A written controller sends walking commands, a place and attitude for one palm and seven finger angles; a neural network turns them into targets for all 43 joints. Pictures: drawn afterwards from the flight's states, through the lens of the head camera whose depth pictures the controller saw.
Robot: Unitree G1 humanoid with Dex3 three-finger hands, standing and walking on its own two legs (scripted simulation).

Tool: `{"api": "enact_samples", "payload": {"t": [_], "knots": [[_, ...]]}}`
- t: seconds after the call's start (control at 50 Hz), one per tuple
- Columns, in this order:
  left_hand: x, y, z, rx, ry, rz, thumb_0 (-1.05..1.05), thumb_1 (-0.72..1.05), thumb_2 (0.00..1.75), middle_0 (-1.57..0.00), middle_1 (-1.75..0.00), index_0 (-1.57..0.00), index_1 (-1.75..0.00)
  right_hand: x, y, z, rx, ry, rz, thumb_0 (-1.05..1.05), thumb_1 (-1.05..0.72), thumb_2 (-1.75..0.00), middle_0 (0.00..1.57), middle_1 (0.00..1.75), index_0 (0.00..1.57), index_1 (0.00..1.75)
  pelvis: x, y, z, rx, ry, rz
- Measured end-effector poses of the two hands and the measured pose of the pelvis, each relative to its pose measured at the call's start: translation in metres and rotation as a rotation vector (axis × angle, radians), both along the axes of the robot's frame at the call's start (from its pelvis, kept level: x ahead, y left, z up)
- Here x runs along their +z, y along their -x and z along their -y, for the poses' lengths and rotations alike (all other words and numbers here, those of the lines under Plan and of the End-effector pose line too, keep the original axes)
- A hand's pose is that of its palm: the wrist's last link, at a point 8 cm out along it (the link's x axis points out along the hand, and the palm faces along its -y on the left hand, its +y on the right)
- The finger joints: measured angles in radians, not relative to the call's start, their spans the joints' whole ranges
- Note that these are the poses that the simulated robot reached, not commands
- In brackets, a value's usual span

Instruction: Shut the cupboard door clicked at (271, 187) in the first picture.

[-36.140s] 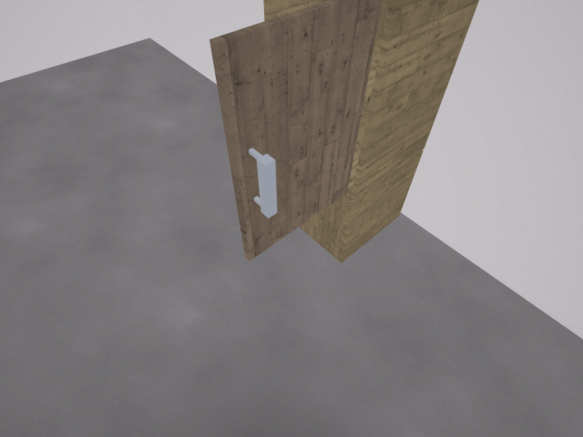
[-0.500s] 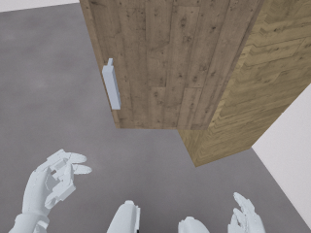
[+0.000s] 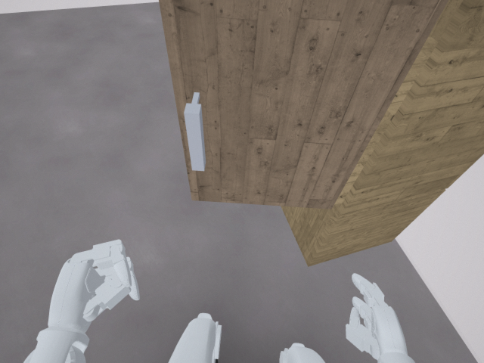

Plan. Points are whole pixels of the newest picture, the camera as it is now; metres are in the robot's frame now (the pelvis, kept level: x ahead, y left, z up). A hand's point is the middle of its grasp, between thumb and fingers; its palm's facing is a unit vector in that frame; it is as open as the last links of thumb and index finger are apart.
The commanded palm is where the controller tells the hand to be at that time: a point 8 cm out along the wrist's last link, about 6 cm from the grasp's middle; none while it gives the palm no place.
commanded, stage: raise the hand and make a fist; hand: left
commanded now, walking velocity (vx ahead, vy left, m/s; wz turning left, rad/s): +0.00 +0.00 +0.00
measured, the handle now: (197, 132) +0.52 +0.14 +0.05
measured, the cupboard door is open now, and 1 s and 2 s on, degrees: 70 70 70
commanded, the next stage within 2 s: bring the fist close to the handle in 0.62 s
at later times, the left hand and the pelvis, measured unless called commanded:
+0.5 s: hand (139, 280) +0.22 +0.17 +0.05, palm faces +0.03 -1.00 -0.04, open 3.1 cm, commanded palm +0.20 +0.23 +0.06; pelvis +0.00 -0.01 +0.00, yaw +0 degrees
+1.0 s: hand (163, 250) +0.27 +0.15 +0.06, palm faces -0.01 -1.00 -0.02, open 3.1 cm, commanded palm +0.26 +0.20 +0.06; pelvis +0.00 -0.01 +0.00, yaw +0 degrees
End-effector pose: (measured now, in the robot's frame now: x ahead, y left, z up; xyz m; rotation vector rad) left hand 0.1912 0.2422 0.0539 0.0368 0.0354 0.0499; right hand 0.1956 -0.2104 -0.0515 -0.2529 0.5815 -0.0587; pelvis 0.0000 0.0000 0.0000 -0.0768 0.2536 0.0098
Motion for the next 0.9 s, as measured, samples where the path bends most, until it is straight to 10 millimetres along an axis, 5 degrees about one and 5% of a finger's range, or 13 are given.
{"api": "enact_samples", "payload": {"t": [0.4, 0.76, 0.9], "knots": [[0.004, -0.007, 0.013, -0.016, -0.004, 0.006, 0.02, 0.9, 0.9, -1.3, -1.5, -1.3, -1.49, -0.013, 0.034, 0.033, -0.072, 0.018, -0.083, 0.01, -0.9, -0.9, 0.2, 0.3, 0.2, 0.3, 0.001, 0.0, 0.01, -0.009, -0.014, 0.005], [0.003, -0.013, 0.019, -0.012, 0.003, 0.018, 0.02, 0.9, 0.9, -1.3, -1.5, -1.3, -1.5, -0.015, 0.016, 0.032, -0.06, 0.0, -0.065, 0.01, -0.9, -0.9, 0.2, 0.3, 0.2, 0.3, -0.001, -0.005, 0.015, -0.01, -0.021, -0.004], [0.001, -0.034, 0.026, -0.037, 0.013, 0.047, 0.02, 0.9, 0.9, -1.3, -1.5, -1.3, -1.5, -0.018, 0.014, 0.03, -0.042, 0.012, -0.068, 0.01, -0.9, -0.9, 0.2, 0.3, 0.2, 0.3, -0.004, -0.004, 0.013, -0.005, -0.015, -0.01]]}}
